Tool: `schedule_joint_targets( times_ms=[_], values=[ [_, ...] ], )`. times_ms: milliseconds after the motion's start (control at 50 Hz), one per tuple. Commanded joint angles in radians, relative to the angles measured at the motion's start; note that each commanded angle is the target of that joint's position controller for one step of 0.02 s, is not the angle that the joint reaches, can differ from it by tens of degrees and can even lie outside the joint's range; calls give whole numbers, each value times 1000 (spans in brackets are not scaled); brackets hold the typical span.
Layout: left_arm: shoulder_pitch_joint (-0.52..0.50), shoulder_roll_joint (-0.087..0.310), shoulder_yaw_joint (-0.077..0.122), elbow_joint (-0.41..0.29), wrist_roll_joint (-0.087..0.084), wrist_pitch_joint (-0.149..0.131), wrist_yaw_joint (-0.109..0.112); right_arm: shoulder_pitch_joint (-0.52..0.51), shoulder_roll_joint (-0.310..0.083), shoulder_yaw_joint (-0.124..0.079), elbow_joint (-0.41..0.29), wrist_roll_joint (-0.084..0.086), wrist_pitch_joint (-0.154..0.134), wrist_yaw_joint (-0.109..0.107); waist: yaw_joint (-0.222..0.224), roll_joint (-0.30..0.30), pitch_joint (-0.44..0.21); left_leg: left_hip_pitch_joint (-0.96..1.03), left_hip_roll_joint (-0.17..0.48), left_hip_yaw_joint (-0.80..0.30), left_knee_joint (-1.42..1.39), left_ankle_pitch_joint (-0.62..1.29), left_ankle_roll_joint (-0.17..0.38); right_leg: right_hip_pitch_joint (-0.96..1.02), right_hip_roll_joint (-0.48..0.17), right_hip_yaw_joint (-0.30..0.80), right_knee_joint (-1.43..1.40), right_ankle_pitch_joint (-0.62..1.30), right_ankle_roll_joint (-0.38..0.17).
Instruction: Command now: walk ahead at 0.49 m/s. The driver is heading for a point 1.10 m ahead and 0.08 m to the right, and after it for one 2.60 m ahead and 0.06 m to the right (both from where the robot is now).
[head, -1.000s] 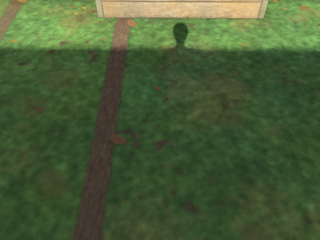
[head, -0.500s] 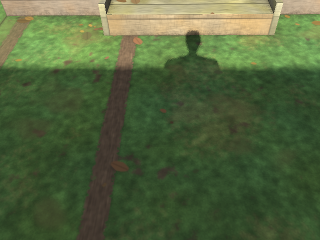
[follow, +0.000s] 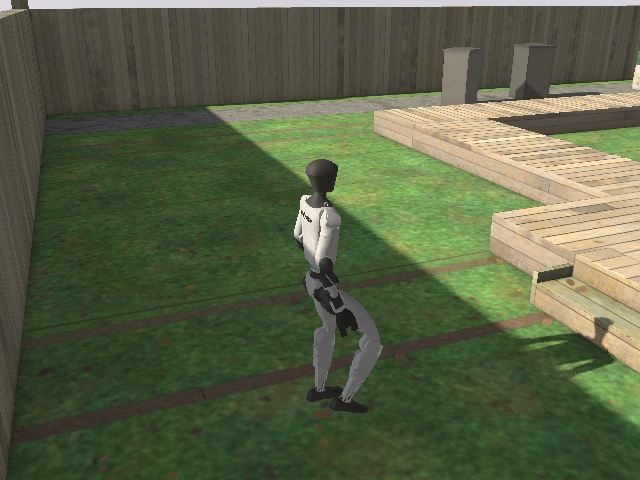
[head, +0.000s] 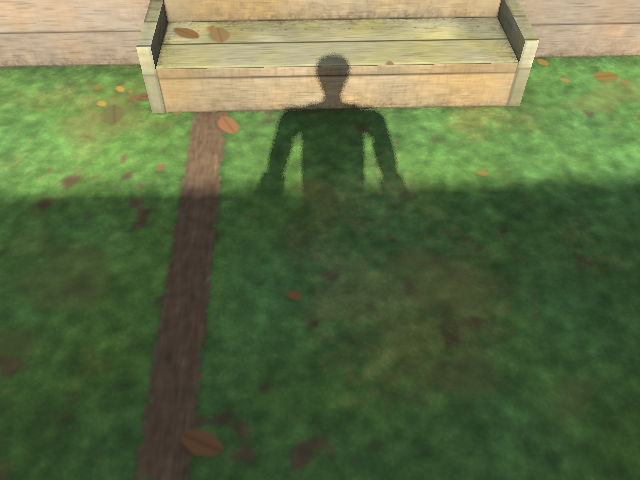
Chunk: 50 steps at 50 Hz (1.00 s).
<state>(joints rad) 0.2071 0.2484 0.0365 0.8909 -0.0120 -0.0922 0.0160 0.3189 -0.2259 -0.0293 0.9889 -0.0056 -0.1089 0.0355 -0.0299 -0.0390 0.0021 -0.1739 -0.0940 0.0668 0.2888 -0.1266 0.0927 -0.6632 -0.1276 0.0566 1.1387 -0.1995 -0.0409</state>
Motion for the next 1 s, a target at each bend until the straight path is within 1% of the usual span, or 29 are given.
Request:
schedule_joint_targets(
  times_ms=[20,100,160,200,240,260,280,300,320,340,360,380,400,420,460,500,560,640,740,800,820,840,860,880,900,920,940,960,1000],
  values=[
    [34,46,14,-42,13,3,7,-41,-132,-21,-55,1,-18,-20,47,74,54,-107,280,-207,-206,72,171,-20,-42,1,-141,162,27],
    [-129,29,7,-85,3,-8,-6,41,-160,-25,-38,17,-5,-35,-13,76,54,-17,264,-160,-188,86,126,12,4,-38,-432,308,35],
    [-216,33,2,-113,-7,-11,-23,96,-169,-29,-15,26,6,-36,-46,86,72,74,295,-165,-156,59,121,16,25,-48,-534,281,36],
    [-250,43,3,-134,-10,-18,-36,114,-170,-32,-4,27,17,-37,-49,91,81,146,328,-180,-116,61,112,8,33,-43,-583,217,16],
    [-227,66,10,-140,-10,-27,-47,105,-182,-38,-3,27,27,-40,-22,105,67,190,352,-193,-61,114,96,66,49,-52,-624,136,-12],
    [-171,84,20,-129,-9,-31,-48,85,-189,-39,-7,27,33,-40,16,115,37,192,345,-183,3,232,83,155,74,-74,-644,107,-29],
    [-42,120,41,-90,-8,-33,-45,66,-177,-34,-13,22,38,-40,82,107,-36,172,297,-143,156,396,60,325,108,-100,-666,100,-54],
    [163,193,69,-39,-1,-35,-37,57,-138,-17,-34,7,38,-39,159,53,-182,27,236,-86,429,360,25,622,18,0,-638,126,-111],
    [296,309,98,-12,15,-26,-35,159,-21,19,-52,4,16,-30,143,-198,-328,-400,65,-12,839,-26,-57,1030,-233,436,-697,19,-268],
    [311,228,75,-8,12,-25,-39,160,-59,13,-36,21,-12,-25,149,-220,-392,-546,46,-167,1003,-420,-47,1073,-285,690,-834,-66,-304],
    [216,166,54,-24,7,-27,-39,67,-156,-13,-62,47,-26,-21,130,-149,-239,-631,110,-185,1062,-362,-24,947,-252,548,-842,-71,-245],
    [116,129,41,-49,5,-25,-39,0,-163,-15,-80,49,-28,-24,99,-76,-154,-610,168,-155,1030,-262,-17,799,-211,399,-860,2,-210],
    [48,97,30,-59,8,-23,-44,-33,-149,-19,-85,35,-21,-31,71,-20,-86,-570,202,-138,963,-190,-23,665,-165,298,-900,71,-192],
    [18,74,22,-59,14,-26,-48,-25,-135,-25,-83,25,-7,-36,38,-32,-54,-508,231,-141,902,-142,-27,576,-125,222,-936,113,-172],
    [35,72,23,-36,17,-30,-53,11,-89,-22,-72,21,19,-38,11,-42,-33,-446,236,-124,858,-96,-41,499,-91,146,-980,194,-178],
    [74,101,31,-12,18,-33,-45,-22,-88,-26,-88,16,29,-42,5,-24,-8,-493,239,-120,796,-33,-56,499,-87,98,-1000,285,-189],
    [124,113,33,11,15,-24,-28,-141,-83,-29,-129,9,28,-41,29,-14,18,-569,239,-116,624,100,-73,541,-83,56,-1013,326,-180],
    [178,129,34,36,5,-16,-15,-284,-64,-22,-168,16,20,-29,72,-20,51,-525,204,-81,394,241,-72,565,-63,6,-1034,259,-155],
    [247,137,42,82,-3,3,-7,-406,-70,-16,-217,26,9,-3,100,-21,97,-557,185,-80,269,181,-46,717,-122,14,-983,257,-149],
    [223,155,51,86,-6,16,-1,-372,-98,-26,-221,27,-1,10,60,-39,65,-452,154,-56,228,74,-10,767,-143,11,-899,414,-126],
    [201,164,53,81,-5,21,-1,-306,-121,-38,-205,25,-4,9,20,-54,20,-336,120,-26,221,52,6,761,-130,-3,-823,577,-114],
    [182,152,48,76,-1,27,-1,-159,-157,-61,-159,24,-4,4,-53,-46,-63,-139,83,2,207,61,31,721,-81,-40,-656,704,-91],
    [179,124,34,57,10,27,-2,32,-222,-85,-110,16,-2,-5,-122,10,-199,173,188,-115,242,85,83,538,-26,-78,-387,562,-57],
    [298,0,-3,45,14,6,-15,154,-322,-109,-85,1,4,-10,-84,260,-351,569,447,-583,172,-54,250,117,154,-99,27,44,20],
    [285,34,2,64,-2,-23,-22,151,-246,-84,-84,9,6,-8,-93,279,-413,599,493,-820,24,-138,272,-20,180,58,185,-362,10],
    [187,121,26,33,-30,-39,-25,58,-194,-68,-97,18,4,-9,-78,222,-248,466,459,-672,11,-157,211,-110,115,63,237,-314,-11],
    [113,131,28,13,-34,-43,-20,-37,-157,-56,-121,17,4,-10,-48,142,-151,301,421,-526,-10,-99,173,-96,55,30,197,-213,-19],
    [77,123,34,7,-20,-37,-11,-102,-123,-45,-129,10,3,-5,-15,87,-78,148,379,-424,-47,-24,151,-49,17,12,128,-140,-16],
    [118,81,39,16,-7,-7,-3,-132,-89,-34,-120,-4,-3,2,41,125,-43,-2,321,-313,-111,32,129,69,-22,16,41,-67,-14]
  ],
)
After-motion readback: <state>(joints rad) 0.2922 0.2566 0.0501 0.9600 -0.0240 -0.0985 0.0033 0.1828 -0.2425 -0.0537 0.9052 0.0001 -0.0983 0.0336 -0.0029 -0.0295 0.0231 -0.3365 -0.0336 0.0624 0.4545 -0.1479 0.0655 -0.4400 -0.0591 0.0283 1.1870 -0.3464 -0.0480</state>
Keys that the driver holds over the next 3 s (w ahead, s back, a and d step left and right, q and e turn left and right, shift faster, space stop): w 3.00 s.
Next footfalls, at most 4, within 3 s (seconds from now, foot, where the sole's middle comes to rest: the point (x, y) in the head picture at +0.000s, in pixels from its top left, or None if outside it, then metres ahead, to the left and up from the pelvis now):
0.30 right None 0.34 -0.17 -0.78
0.86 left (290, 422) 0.65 0.07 -0.78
1.42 right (382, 303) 0.96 -0.16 -0.78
1.96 left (290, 224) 1.25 0.08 -0.78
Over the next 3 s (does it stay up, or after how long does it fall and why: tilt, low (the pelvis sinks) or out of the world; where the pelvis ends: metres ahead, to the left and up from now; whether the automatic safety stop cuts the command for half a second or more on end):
stays up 1.57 -0.02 -0.01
